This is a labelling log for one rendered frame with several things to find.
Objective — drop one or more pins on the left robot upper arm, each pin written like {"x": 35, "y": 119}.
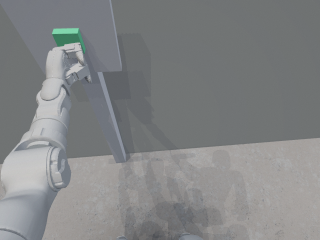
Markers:
{"x": 31, "y": 180}

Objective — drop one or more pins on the left robot hand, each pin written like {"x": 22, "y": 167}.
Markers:
{"x": 57, "y": 65}

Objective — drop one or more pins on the panel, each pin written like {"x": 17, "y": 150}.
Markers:
{"x": 35, "y": 21}

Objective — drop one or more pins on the button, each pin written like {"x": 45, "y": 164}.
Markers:
{"x": 63, "y": 36}

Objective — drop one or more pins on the robot left forearm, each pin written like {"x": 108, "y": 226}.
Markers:
{"x": 51, "y": 121}

